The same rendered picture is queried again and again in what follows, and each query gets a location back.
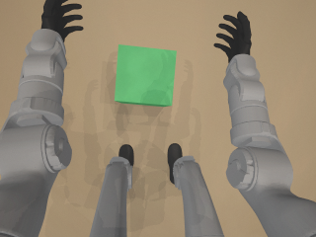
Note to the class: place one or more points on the robot right hand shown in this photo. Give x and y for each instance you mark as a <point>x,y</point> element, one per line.
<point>241,41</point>

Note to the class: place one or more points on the carton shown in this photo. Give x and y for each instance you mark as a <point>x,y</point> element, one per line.
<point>145,76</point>

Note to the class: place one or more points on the right robot forearm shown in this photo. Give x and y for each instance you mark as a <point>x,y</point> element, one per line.
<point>248,107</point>

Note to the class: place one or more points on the left robot thigh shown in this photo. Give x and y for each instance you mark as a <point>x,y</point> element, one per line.
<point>110,215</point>

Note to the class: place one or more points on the robot left hand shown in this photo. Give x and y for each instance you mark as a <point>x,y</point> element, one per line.
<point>52,17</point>

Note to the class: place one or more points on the right robot shin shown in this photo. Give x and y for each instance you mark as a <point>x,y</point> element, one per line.
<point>185,158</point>

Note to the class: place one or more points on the right robot upper arm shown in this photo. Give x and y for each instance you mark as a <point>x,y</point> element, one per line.
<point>263,177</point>

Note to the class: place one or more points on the left robot forearm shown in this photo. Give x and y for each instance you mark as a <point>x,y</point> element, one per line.
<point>40,90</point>

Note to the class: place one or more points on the left robot upper arm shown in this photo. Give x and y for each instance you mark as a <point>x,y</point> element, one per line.
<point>30,159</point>

